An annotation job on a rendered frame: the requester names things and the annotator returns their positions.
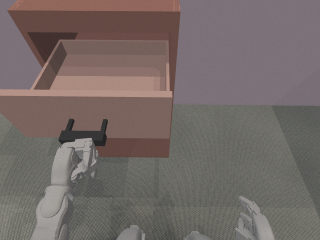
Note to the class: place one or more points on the cabinet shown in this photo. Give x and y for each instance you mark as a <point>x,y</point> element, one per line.
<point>43,23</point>

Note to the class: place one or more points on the handle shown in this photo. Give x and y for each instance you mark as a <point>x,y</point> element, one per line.
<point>68,135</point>

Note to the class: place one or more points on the left robot hand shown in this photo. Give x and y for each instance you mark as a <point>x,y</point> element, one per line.
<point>80,153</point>

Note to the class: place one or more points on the right robot shin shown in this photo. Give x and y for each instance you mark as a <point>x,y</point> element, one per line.
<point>194,232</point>

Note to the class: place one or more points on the right robot hand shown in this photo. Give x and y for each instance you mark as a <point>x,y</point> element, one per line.
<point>258,228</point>

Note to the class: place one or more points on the drawer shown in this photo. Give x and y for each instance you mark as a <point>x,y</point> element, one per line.
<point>126,82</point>

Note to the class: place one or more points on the robot left thigh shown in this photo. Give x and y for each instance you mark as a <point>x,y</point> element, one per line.
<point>132,234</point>

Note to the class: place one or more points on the left robot forearm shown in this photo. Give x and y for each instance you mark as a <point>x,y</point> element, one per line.
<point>53,213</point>

